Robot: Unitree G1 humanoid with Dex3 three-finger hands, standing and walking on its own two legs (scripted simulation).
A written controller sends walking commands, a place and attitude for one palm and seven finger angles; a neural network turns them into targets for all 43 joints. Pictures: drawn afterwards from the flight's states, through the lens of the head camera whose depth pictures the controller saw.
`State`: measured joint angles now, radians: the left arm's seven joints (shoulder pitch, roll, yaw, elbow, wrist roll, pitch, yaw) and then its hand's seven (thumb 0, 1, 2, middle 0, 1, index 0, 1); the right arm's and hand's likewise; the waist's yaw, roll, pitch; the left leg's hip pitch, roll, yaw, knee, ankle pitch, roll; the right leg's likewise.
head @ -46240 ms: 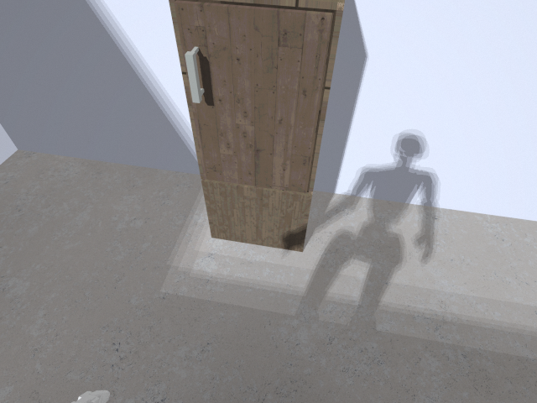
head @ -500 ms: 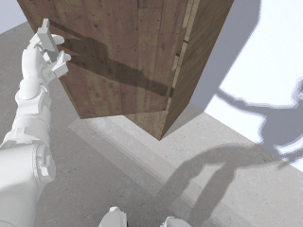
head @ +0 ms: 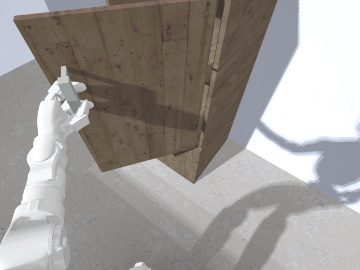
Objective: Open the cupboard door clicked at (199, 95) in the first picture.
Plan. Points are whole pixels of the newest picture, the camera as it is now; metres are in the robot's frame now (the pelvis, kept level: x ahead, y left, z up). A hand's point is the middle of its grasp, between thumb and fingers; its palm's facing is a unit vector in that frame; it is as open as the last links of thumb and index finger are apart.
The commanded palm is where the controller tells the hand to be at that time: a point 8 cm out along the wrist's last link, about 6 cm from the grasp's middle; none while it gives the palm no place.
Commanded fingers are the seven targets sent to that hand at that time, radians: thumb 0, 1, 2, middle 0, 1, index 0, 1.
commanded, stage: pull the door open along its arc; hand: left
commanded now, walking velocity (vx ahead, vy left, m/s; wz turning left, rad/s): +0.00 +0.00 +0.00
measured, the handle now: (74, 97) +0.49 +0.23 +0.10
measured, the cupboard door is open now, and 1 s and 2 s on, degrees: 55 88 88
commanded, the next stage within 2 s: open thumb and fingers to let go in 0.60 s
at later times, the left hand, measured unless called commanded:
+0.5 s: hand (129, 164) +0.31 +0.09 +0.10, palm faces +0.45 -0.89 +0.03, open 6.4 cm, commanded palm +0.24 +0.15 +0.10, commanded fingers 0.00 0.90 0.90 -0.40 -1.35 -0.40 -1.35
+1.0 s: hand (143, 170) +0.30 +0.06 +0.10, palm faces +0.48 -0.88 -0.01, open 7.9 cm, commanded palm +0.25 +0.10 +0.10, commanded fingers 0.00 -0.22 0.42 -0.32 -1.23 -0.32 -1.23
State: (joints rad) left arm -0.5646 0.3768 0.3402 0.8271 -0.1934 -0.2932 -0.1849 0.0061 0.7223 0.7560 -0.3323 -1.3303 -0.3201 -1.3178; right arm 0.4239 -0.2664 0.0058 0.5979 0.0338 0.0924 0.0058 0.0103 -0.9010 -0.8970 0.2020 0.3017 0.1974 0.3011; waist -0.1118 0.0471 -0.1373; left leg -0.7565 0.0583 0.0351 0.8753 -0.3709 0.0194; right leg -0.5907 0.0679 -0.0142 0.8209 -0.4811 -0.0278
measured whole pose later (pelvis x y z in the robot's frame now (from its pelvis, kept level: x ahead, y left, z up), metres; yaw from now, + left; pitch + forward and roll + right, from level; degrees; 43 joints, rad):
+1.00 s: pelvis +0.00 -0.05 +0.01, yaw +5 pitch +5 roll +2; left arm 0.05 -0.10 -0.15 0.07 0.02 -0.07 0.55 0.01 0.37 0.68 -0.35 -1.29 -0.36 -1.29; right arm 0.21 -0.21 0.00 0.59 -0.04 0.12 -0.01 0.02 -0.90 -0.90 0.20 0.30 0.20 0.30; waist 0.00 0.05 -0.10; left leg -0.52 0.01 -0.03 0.75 -0.32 -0.04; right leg -0.37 0.04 -0.08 0.79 -0.51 -0.09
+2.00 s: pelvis -0.03 +0.00 +0.01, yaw +3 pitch +3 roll -1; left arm 0.03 0.01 -0.20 0.11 -0.08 -0.18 0.15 -0.01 -0.50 0.30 -0.15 -0.32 -0.17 -0.32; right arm 0.24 -0.21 0.04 0.53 0.01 0.03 0.00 0.02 -0.90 -0.90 0.20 0.30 0.20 0.30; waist -0.01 0.04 -0.07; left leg -0.55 0.00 0.02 0.80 -0.30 0.02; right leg -0.40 0.02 -0.04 0.80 -0.46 -0.02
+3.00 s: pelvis -0.01 -0.02 +0.00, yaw +5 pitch +6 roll -1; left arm 0.47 0.17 0.01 -0.24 -0.22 -0.25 -0.14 -0.01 -0.50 0.30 -0.15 -0.30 -0.16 -0.30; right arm 0.25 -0.25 0.02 0.48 0.03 -0.08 -0.05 0.02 -0.90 -0.90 0.20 0.30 0.20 0.30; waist 0.01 0.06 -0.09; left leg -0.62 0.01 -0.03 0.88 -0.36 -0.01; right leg -0.44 0.04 -0.08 0.86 -0.53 -0.05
